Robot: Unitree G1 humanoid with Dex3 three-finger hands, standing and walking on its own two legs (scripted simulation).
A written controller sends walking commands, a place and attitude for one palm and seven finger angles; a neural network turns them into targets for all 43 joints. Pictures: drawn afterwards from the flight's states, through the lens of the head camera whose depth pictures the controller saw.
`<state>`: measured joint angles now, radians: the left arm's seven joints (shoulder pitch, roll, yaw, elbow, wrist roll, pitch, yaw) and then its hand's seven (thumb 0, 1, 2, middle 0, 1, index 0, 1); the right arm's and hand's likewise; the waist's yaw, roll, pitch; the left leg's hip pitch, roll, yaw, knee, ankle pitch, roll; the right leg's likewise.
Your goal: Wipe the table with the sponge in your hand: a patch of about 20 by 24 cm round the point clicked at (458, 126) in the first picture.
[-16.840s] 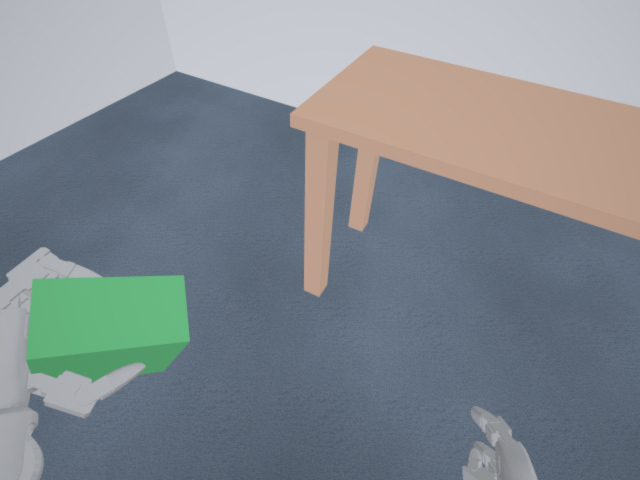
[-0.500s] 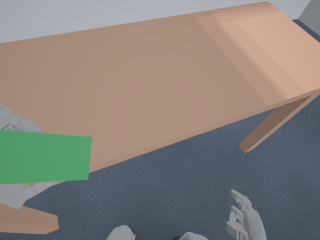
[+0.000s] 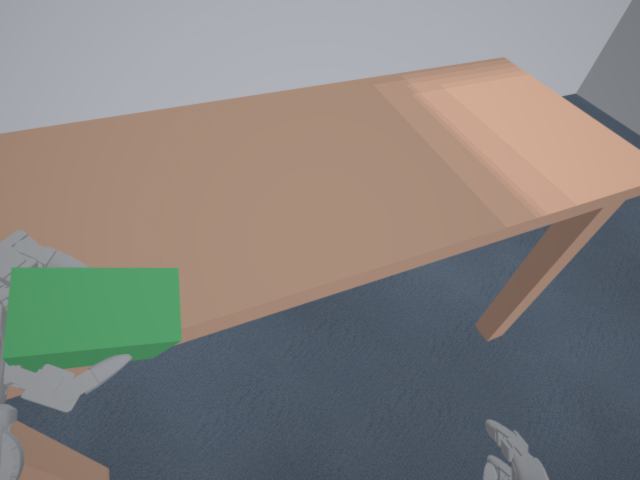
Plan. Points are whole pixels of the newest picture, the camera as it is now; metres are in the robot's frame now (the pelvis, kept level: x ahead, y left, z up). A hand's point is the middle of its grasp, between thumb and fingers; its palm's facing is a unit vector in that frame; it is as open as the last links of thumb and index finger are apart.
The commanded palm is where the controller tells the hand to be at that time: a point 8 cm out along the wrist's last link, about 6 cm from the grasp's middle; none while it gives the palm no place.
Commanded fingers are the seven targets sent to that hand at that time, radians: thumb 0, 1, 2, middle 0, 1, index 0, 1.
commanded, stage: come to a stop and stand still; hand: left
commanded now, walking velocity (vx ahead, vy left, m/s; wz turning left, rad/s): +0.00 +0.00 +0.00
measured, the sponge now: (119, 320) +0.23 +0.21 +0.14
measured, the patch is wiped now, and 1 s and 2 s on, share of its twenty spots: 0.00 0.00 0.00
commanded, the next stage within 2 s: look again from close up in 0.48 s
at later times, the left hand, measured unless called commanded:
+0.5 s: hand (44, 289) +0.24 +0.28 +0.16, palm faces +0.38 -0.84 -0.40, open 10.3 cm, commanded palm +0.18 +0.29 +0.18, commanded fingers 0.00 0.10 1.30 -1.20 -1.60 -1.20 -1.60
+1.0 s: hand (38, 285) +0.24 +0.28 +0.18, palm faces +0.37 -0.80 -0.46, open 10.3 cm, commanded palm +0.17 +0.30 +0.19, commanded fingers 0.00 0.10 1.30 -1.20 -1.60 -1.20 -1.60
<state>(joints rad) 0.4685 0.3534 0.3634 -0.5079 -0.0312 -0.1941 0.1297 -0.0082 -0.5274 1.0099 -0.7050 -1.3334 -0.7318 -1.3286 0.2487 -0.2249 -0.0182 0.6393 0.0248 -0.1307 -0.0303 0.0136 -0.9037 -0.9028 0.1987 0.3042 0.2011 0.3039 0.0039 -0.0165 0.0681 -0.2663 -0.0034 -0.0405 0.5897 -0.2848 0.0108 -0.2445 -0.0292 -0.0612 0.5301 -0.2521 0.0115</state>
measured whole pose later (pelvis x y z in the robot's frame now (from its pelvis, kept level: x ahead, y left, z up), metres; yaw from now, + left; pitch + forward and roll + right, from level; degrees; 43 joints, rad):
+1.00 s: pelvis +0.00 +0.02 +0.01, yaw -1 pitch -2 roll -1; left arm 0.28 0.44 0.35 -0.39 0.03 -0.21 0.08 -0.01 -0.53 1.01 -0.70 -1.33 -0.73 -1.33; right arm 0.23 -0.21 0.04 0.54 0.00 -0.12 -0.05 0.01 -0.90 -0.90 0.20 0.30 0.20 0.30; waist 0.07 -0.03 0.09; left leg -0.23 -0.02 0.00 0.50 -0.24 0.04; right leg -0.21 -0.04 -0.02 0.42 -0.18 0.04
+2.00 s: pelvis +0.03 -0.02 +0.00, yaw -2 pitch -1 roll +0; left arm 0.39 0.58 0.26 -0.52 0.38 0.22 0.07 -0.01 -0.52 1.01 -0.70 -1.33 -0.73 -1.33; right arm 0.16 -0.27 0.00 0.59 0.02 -0.03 -0.11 0.01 -0.90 -0.90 0.20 0.30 0.20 0.30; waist 0.10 0.07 -0.01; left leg -0.21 0.01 -0.02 0.53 -0.31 -0.01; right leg -0.23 -0.01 -0.03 0.54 -0.29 -0.01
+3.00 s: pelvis +0.01 -0.03 +0.01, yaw -1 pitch -4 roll +1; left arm 0.13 0.59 0.03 -0.36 0.78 0.43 -0.07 0.00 -0.52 1.02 -0.70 -1.33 -0.73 -1.32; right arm 0.02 -0.28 0.05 0.63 0.05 0.01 -0.06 0.01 -0.90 -0.90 0.20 0.30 0.20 0.30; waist 0.14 0.12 0.01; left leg -0.12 0.02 -0.03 0.40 -0.21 -0.02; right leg -0.15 0.00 -0.04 0.44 -0.22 -0.02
